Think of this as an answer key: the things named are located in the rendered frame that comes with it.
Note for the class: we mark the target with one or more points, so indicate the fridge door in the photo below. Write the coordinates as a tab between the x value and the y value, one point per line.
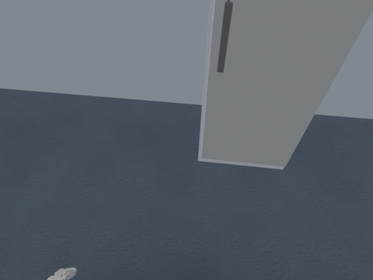
282	57

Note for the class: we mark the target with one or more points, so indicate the left robot hand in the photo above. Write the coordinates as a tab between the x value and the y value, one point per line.
63	274

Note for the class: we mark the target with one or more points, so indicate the handle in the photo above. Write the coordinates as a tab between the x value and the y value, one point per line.
224	35

